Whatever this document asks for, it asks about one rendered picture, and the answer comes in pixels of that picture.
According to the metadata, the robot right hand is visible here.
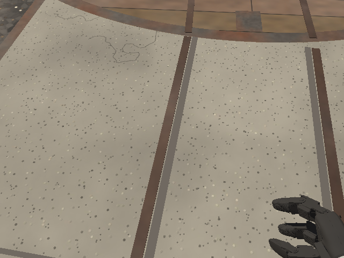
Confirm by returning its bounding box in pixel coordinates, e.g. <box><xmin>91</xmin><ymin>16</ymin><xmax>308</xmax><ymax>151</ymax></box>
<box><xmin>269</xmin><ymin>195</ymin><xmax>344</xmax><ymax>258</ymax></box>

